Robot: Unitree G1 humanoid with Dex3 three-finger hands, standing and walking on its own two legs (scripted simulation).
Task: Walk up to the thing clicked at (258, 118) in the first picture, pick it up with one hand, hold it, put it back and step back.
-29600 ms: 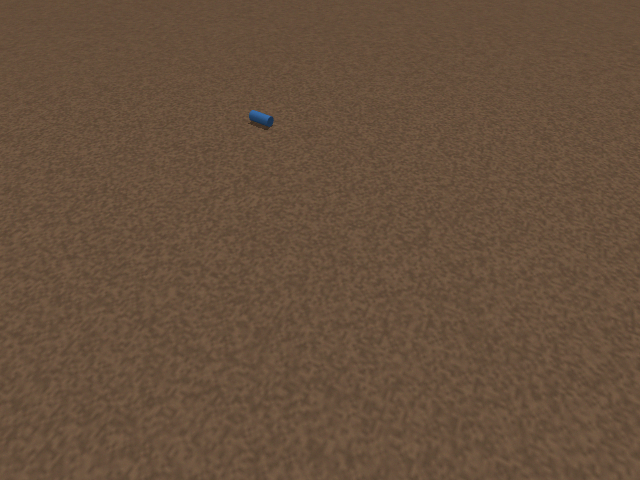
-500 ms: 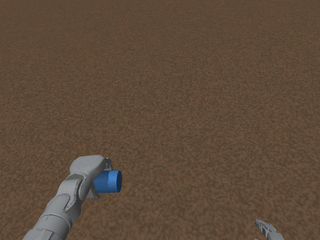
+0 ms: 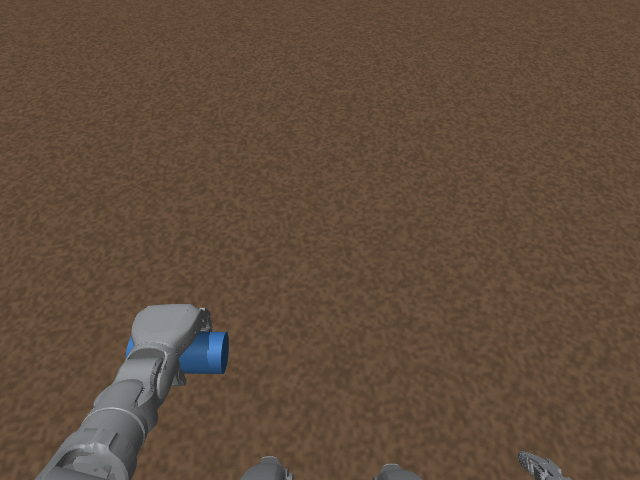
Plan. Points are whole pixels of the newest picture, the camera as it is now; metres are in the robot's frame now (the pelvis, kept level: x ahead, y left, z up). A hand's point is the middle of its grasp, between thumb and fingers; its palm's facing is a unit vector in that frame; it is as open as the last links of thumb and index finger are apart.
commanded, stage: crouch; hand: left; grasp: from above
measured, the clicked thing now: (180, 351) +0.32 +0.23 -0.12
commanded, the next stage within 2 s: lower in 1.50 s
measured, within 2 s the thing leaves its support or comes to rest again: neither
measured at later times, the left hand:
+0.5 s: hand (207, 378) +0.35 +0.25 -0.35, palm faces -0.47 +0.00 -0.88, open 8.9 cm
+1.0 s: hand (220, 385) +0.37 +0.25 -0.48, palm faces -0.45 -0.03 -0.89, open 8.9 cm
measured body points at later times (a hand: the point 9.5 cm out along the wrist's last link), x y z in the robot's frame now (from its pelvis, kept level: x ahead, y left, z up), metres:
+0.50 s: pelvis -0.05 +0.01 -0.20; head +0.13 +0.03 +0.21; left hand +0.37 +0.24 -0.30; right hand +0.02 -0.26 -0.33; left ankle +0.04 +0.12 -0.69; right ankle +0.01 -0.13 -0.69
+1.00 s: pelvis -0.06 +0.00 -0.31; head +0.17 +0.04 +0.08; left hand +0.39 +0.25 -0.43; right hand +0.01 -0.28 -0.43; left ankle +0.04 +0.12 -0.69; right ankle +0.01 -0.13 -0.69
